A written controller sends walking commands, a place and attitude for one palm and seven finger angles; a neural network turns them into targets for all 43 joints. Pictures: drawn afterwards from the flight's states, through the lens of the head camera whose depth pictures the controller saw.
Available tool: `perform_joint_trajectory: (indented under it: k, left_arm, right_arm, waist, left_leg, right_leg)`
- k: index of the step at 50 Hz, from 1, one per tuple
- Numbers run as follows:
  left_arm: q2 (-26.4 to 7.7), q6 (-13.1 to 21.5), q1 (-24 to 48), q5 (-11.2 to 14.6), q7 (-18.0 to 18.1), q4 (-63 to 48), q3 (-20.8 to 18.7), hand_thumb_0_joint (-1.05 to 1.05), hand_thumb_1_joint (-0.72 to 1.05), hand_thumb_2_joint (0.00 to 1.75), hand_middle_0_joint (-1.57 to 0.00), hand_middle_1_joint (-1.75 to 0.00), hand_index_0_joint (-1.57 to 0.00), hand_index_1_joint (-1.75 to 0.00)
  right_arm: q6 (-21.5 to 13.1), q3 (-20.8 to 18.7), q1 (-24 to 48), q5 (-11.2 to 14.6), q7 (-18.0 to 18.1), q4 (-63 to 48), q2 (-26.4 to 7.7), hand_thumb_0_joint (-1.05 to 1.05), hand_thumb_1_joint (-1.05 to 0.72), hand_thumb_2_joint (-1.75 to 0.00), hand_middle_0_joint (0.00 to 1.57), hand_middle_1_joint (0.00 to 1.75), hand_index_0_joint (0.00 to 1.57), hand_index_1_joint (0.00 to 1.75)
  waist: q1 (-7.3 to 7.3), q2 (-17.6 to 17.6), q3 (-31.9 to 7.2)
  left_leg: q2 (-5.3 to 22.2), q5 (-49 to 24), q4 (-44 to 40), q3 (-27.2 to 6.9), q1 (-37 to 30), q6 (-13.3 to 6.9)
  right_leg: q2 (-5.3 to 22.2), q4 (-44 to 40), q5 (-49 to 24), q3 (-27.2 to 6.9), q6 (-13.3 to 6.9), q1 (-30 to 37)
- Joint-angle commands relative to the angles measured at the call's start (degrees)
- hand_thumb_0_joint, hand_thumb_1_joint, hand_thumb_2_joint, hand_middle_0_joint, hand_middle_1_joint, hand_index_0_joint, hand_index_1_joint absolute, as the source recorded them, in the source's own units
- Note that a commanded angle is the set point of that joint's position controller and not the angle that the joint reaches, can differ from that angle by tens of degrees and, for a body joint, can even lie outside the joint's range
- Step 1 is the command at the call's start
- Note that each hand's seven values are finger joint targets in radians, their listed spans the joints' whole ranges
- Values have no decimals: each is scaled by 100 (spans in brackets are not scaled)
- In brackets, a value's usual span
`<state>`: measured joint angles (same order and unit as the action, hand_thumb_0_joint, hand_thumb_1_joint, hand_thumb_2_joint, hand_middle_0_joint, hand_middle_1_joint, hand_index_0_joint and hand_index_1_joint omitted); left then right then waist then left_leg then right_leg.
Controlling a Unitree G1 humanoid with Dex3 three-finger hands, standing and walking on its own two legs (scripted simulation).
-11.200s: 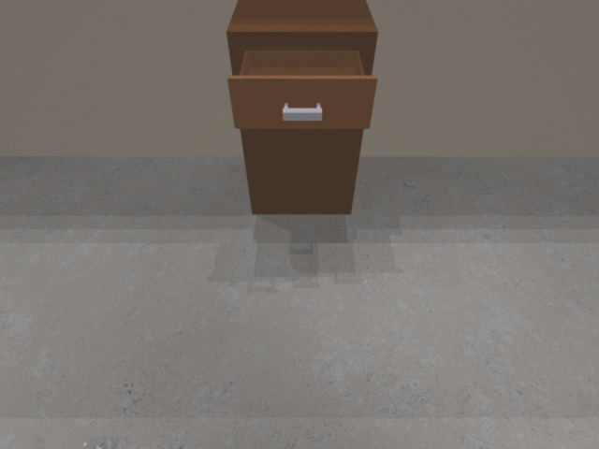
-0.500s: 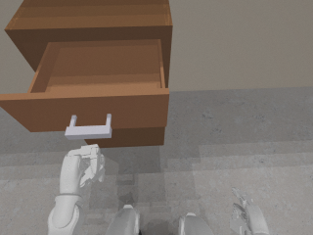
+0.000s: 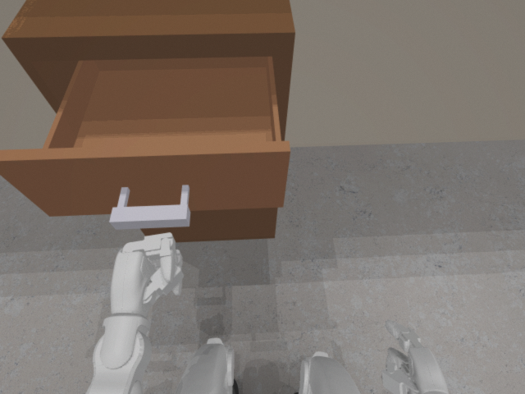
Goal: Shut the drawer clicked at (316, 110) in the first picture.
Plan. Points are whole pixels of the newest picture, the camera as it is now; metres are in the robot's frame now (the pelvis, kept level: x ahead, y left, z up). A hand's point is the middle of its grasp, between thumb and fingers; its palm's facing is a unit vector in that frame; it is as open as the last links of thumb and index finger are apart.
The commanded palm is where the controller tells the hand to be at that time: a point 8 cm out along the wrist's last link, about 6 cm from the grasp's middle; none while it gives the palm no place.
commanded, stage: bring the fist close to the handle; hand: left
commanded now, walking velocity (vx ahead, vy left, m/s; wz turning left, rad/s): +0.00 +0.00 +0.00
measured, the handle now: (153, 204) +0.39 +0.19 +0.03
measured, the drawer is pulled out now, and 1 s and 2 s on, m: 0.21 0.14 0.02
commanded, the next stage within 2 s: push the drawer shut in 0.04 s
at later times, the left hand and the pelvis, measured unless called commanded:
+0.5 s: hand (178, 250) +0.31 +0.14 +0.03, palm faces +0.06 -1.00 -0.05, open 3.1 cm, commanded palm +0.30 +0.20 +0.03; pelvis +0.00 +0.00 +0.00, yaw +0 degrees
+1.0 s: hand (179, 210) +0.38 +0.15 +0.02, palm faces +0.07 -1.00 -0.04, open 2.9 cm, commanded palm +0.37 +0.20 +0.03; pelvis -0.01 +0.00 +0.00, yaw +0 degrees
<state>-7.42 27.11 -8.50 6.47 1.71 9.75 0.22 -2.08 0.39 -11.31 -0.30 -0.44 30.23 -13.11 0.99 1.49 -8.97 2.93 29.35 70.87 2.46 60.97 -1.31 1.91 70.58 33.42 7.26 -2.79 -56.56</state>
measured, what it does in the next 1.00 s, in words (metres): stands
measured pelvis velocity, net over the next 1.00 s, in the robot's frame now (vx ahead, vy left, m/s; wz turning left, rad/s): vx -0.01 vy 0.00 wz -0.01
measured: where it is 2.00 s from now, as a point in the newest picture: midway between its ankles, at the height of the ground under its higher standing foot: outside the picture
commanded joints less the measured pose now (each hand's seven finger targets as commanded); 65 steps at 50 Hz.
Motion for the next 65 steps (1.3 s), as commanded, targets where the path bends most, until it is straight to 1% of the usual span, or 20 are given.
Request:
perform_joint_trajectory:
  k: [1,2,6,11,17,20,28,31,37,39,40,43,45,49,50,53,55,60,63,65]
  left_arm:
    - [-305,437,762,-11,9,-1179,-96,0,90,90,-140,-160,-140,-160]
    - [-338,435,888,-13,15,-1175,-116,0,90,90,-140,-160,-140,-160]
    - [-388,395,720,-27,59,-1163,-213,0,90,90,-140,-160,-140,-160]
    - [-471,355,1172,-25,88,-982,-296,0,90,90,-140,-160,-140,-160]
    - [-581,378,1567,77,-52,-711,-485,0,90,90,-140,-160,-140,-160]
    - [-565,318,1752,122,-126,-486,-444,0,90,90,-140,-160,-140,-160]
    - [-813,429,2924,182,-156,-58,-713,0,90,90,-140,-160,-140,-160]
    - [-1107,457,3190,209,-177,166,-1016,0,90,90,-140,-160,-140,-160]
    - [-1009,370,3915,250,-214,509,-912,0,90,90,-140,-160,-140,-160]
    - [-1032,340,4077,226,-186,717,-928,0,90,90,-140,-160,-140,-160]
    - [-1105,341,4177,211,-162,828,-998,0,90,90,-140,-160,-140,-160]
    - [-1029,363,4513,160,-116,1066,-928,0,90,90,-140,-160,-140,-160]
    - [-1243,410,4687,131,-69,1302,-1143,0,90,90,-140,-160,-140,-160]
    - [-1199,473,5122,82,-57,1730,-1139,0,90,90,-140,-160,-140,-160]
    - [-1341,493,5262,73,-52,1819,-1260,0,90,90,-140,-160,-140,-160]
    - [-1375,544,5283,48,-59,1924,-1351,0,90,90,-140,-160,-140,-160]
    - [-1457,529,5400,50,-57,2125,-1456,0,90,90,-140,-160,-140,-160]
    - [-1568,604,5910,9,-69,2445,-1531,0,90,90,-140,-160,-140,-160]
    - [-1528,619,6243,-31,-58,2770,-1507,0,90,90,-140,-160,-140,-160]
    - [-1794,674,6463,-91,-45,2782,-1683,0,90,90,-140,-160,-140,-160]
  right_arm:
    - [-249,-317,142,-8,56,-777,-742,0,-90,-90,20,30,20,30]
    - [-243,-317,113,-4,57,-762,-753,0,-90,-90,20,30,20,30]
    - [-205,-314,138,-5,51,-797,-738,0,-90,-90,20,30,20,30]
    - [-162,-305,92,-16,71,-703,-750,0,-90,-90,20,30,20,30]
    - [-153,-311,56,-5,90,-600,-761,0,-90,-90,20,30,20,30]
    - [-138,-305,22,1,95,-562,-797,0,-90,-90,20,30,20,30]
    - [-151,-292,8,19,174,-331,-824,0,-90,-90,20,30,20,30]
    - [-160,-290,-11,19,216,-277,-836,0,-90,-90,20,30,20,30]
    - [-177,-273,-108,30,225,-177,-871,0,-90,-90,20,30,20,30]
    - [-169,-273,-133,38,223,-145,-885,0,-90,-90,20,30,20,30]
    - [-168,-276,-201,28,224,-128,-916,0,-90,-90,20,30,20,30]
    - [-156,-273,-237,18,199,-86,-911,0,-90,-90,20,30,20,30]
    - [-146,-276,-320,5,199,-44,-948,0,-90,-90,20,30,20,30]
    - [-111,-266,-386,-6,165,-13,-933,0,-90,-90,20,30,20,30]
    - [-106,-272,-439,-14,175,21,-967,0,-90,-90,20,30,20,30]
    - [-68,-297,-525,-32,143,26,-965,0,-90,-90,20,30,20,30]
    - [-43,-308,-613,-45,129,58,-988,0,-90,-90,20,30,20,30]
    - [24,-303,-719,-65,107,109,-1003,0,-90,-90,20,30,20,30]
    - [62,-308,-797,-74,90,182,-1008,0,-90,-90,20,30,20,30]
    - [82,-318,-880,-100,91,198,-1050,0,-90,-90,20,30,20,30]
  waist:
    - [108,-26,-1692]
    - [155,-118,-1698]
    - [40,-40,-1845]
    - [161,-214,-1774]
    - [131,-42,-1874]
    - [194,-148,-1850]
    - [342,-175,-1791]
    - [272,-78,-1978]
    - [360,84,-2156]
    - [387,123,-2100]
    - [406,-52,-2082]
    - [462,76,-2071]
    - [468,-27,-2044]
    - [530,11,-2020]
    - [550,30,-2011]
    - [474,193,-2334]
    - [520,89,-2339]
    - [570,247,-2304]
    - [693,126,-2211]
    - [653,257,-2424]
  left_leg:
    - [-217,-1166,-871,-420,-1387,-17]
    - [-207,-1133,-861,-438,-1391,-21]
    - [-220,-1258,-885,-410,-1416,-15]
    - [-222,-1247,-797,-380,-1289,-35]
    - [-226,-1391,-778,-345,-1335,-15]
    - [-228,-1361,-767,-351,-1262,-34]
    - [-230,-1002,-676,-338,-1058,-38]
    - [-230,-942,-634,-299,-948,-30]
    - [-216,-1054,-750,-365,-1263,-22]
    - [-209,-948,-808,-386,-1303,-5]
    - [-195,-937,-818,-430,-1268,-18]
    - [-210,-819,-840,-410,-1304,-10]
    - [-201,-830,-854,-445,-1245,-16]
    - [-224,-688,-877,-417,-1185,-8]
    - [-213,-737,-870,-443,-1202,-11]
    - [-202,-1049,-883,-443,-1446,20]
    - [-191,-1125,-868,-466,-1424,15]
    - [-192,-1100,-862,-488,-1396,14]
    - [-181,-977,-851,-498,-1372,7]
    - [-172,-1098,-823,-546,-1475,8]
  right_leg:
    - [-194,-1097,-1419,-520,123,736]
    - [-201,-1096,-1398,-511,135,704]
    - [-203,-1073,-1525,-527,115,866]
    - [-198,-1111,-1617,-586,151,897]
    - [-189,-1120,-1816,-636,145,1002]
    - [-196,-1168,-1808,-661,165,1026]
    - [-173,-1244,-1347,-768,196,867]
    - [-162,-1274,-1205,-890,190,994]
    - [-193,-1228,-1366,-734,188,839]
    - [-200,-1272,-1231,-708,187,729]
    - [-222,-1252,-1197,-678,188,714]
    - [-222,-1296,-1090,-678,194,616]
    - [-242,-1275,-1091,-664,191,588]
    - [-247,-1309,-966,-686,200,538]
    - [-256,-1260,-1024,-646,185,474]
    - [-257,-1197,-1294,-624,174,513]
    - [-277,-1158,-1363,-585,178,500]
    - [-292,-1135,-1292,-597,172,349]
    - [-292,-1171,-1183,-579,194,226]
    - [-304,-1071,-1241,-564,172,175]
